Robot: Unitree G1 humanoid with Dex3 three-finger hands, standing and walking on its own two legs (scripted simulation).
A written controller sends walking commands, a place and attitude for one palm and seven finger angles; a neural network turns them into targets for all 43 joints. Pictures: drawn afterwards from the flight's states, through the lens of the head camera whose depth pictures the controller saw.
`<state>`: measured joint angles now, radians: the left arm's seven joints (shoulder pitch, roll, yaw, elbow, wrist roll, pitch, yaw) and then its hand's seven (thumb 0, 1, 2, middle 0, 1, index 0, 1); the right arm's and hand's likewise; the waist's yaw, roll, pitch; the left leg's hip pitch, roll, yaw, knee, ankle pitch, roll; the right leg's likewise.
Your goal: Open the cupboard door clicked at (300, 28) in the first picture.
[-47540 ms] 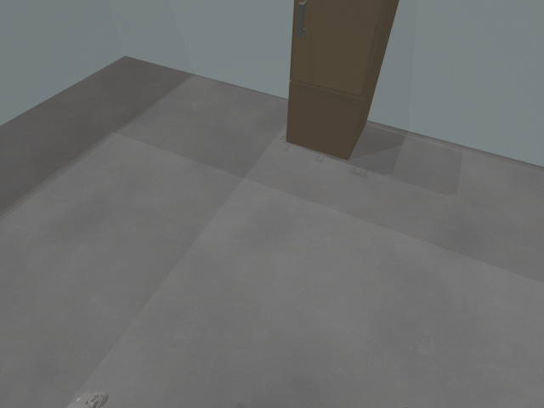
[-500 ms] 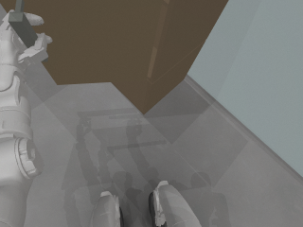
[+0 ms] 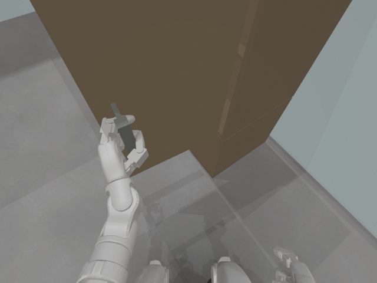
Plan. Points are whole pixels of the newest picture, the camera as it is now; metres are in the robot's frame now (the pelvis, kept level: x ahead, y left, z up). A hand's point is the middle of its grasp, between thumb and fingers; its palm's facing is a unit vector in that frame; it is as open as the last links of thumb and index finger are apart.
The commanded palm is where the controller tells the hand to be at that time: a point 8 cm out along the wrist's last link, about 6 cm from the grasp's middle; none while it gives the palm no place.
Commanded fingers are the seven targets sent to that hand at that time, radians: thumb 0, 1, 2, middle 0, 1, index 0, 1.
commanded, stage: pull the door open along its arc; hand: left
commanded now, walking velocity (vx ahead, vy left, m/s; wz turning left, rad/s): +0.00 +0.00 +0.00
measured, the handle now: (124, 131) +0.43 +0.15 +0.03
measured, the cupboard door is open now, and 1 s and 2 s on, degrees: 83 98 100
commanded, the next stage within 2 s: open thumb and fingers to let go in 0.78 s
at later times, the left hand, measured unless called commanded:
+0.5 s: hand (149, 156) +0.37 +0.09 +0.03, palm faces +0.44 -0.90 -0.02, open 6.3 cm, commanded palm +0.31 +0.13 +0.03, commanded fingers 0.00 0.90 0.90 -0.40 -1.35 -0.40 -1.35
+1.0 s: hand (168, 173) +0.33 +0.05 +0.03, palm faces +0.40 -0.92 -0.01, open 6.5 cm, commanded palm +0.28 +0.09 +0.03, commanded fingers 0.00 0.41 0.69 -0.37 -1.30 -0.37 -1.30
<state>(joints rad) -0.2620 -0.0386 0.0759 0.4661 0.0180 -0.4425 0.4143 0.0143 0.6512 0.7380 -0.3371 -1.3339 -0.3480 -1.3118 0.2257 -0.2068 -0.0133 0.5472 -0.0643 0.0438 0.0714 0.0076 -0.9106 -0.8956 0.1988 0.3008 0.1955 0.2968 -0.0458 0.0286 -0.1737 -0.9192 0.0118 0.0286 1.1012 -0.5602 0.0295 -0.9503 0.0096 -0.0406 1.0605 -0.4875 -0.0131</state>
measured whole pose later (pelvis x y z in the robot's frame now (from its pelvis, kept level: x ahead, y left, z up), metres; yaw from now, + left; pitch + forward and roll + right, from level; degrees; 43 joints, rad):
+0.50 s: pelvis -0.03 -0.04 +0.00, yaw +2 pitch +19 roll +1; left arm -0.39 0.00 0.10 0.70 0.03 -0.52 0.50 0.00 0.67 0.77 -0.34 -1.33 -0.31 -1.34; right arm 0.27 -0.22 -0.03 0.69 -0.09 -0.01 0.01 0.01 -0.91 -0.90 0.20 0.30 0.20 0.30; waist -0.06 0.03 -0.16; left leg -0.92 0.01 -0.01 1.09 -0.50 -0.02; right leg -0.96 0.01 -0.08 1.08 -0.46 -0.07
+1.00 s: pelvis -0.02 -0.03 +0.00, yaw +3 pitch +18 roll +1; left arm -0.21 -0.11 -0.09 0.53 0.12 -0.48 0.59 0.01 0.63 0.76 -0.35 -1.34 -0.33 -1.32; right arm 0.16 -0.18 -0.03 0.62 -0.10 -0.01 0.03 0.01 -0.91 -0.90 0.20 0.30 0.20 0.30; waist -0.01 0.03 -0.17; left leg -0.90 0.00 -0.01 1.10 -0.52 -0.02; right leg -0.94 0.00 -0.08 1.10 -0.49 -0.06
